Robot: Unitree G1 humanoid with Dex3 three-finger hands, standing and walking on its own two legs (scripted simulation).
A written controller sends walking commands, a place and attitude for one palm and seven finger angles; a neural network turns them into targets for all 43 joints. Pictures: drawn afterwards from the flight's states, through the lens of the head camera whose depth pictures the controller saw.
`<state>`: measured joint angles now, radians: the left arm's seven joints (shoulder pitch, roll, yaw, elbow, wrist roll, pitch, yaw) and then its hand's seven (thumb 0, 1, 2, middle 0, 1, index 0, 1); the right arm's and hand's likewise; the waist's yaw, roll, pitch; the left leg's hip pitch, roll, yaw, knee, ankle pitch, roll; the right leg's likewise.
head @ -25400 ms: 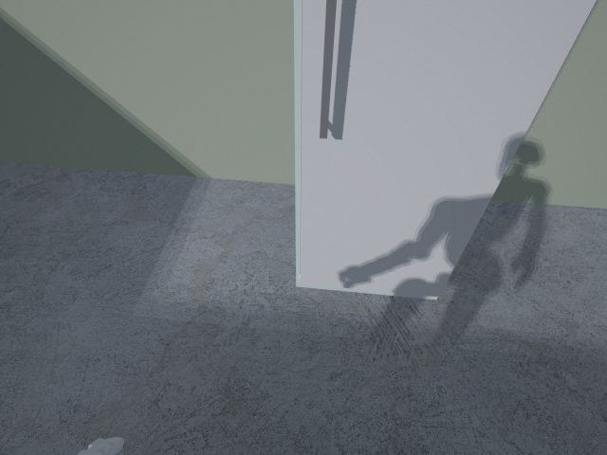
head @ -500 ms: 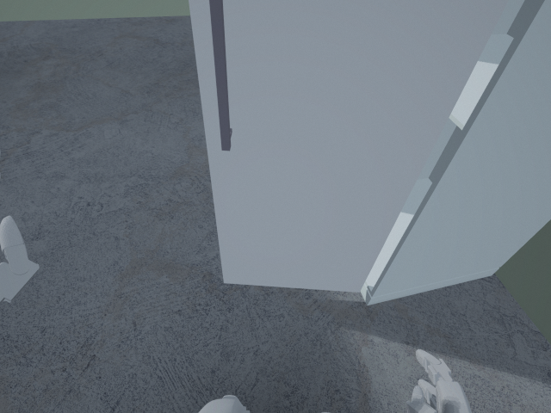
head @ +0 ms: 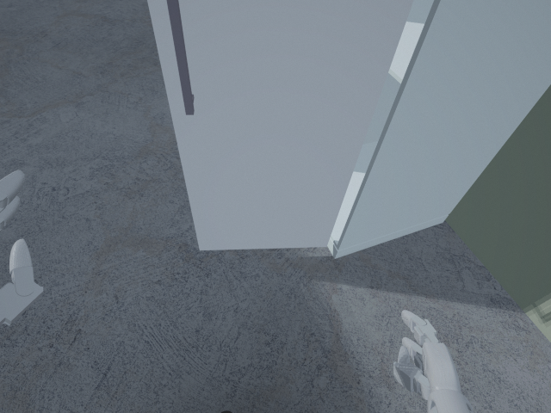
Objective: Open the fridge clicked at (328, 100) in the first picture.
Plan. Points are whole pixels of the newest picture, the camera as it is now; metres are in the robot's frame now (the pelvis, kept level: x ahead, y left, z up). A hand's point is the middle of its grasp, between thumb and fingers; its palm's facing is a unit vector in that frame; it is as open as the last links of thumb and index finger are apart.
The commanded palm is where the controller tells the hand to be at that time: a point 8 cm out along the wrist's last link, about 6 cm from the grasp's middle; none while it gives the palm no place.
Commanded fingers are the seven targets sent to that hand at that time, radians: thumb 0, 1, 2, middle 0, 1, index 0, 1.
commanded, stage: stop stepping back and stand still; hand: left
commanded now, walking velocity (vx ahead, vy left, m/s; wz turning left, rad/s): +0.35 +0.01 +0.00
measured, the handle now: (175, 3) +0.73 +0.24 +0.22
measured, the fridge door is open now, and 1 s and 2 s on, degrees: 73 73 73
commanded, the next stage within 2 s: let the arm hang, fingers relaxed in 0.60 s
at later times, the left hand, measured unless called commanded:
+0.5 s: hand out of the picture +0.09 +0.27 +0.17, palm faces +0.51 -0.74 -0.44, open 7.4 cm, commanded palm +0.03 +0.30 +0.18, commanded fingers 0.00 0.90 0.90 -0.20 -0.30 -0.20 -0.30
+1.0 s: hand out of the picture -0.06 +0.19 -0.18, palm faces +0.07 -0.98 -0.17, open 7.2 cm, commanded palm none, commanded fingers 0.00 0.90 0.90 -0.20 -0.30 -0.20 -0.30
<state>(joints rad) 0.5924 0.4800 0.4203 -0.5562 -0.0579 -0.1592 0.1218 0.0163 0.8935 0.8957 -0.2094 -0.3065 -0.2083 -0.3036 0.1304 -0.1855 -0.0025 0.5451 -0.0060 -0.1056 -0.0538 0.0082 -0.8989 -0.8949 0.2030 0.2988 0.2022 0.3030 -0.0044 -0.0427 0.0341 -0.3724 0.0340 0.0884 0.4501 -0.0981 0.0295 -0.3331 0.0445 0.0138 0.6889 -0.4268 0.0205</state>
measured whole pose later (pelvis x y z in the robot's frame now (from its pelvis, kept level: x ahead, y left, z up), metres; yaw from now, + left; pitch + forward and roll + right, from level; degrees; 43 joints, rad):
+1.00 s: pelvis -0.11 +0.01 -0.02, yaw +8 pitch -2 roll +0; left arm 0.28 0.20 -0.02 0.81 0.02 0.06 0.01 0.01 0.94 0.90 -0.20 -0.30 -0.20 -0.30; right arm 0.22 -0.22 -0.01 0.85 -0.03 0.04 0.01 0.01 -0.90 -0.89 0.20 0.30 0.20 0.30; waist -0.05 -0.04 0.05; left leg -0.40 0.01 0.00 0.65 -0.22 0.00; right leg -0.34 -0.03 0.03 0.67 -0.31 0.03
